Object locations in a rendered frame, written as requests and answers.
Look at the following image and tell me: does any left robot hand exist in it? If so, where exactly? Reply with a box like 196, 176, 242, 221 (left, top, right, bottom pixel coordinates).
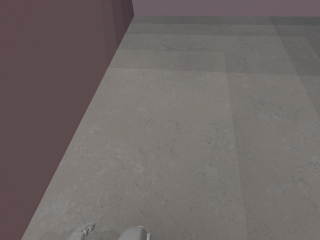
68, 222, 96, 240

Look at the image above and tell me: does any robot left thigh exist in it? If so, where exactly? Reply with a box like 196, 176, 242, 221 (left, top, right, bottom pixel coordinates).
118, 227, 151, 240

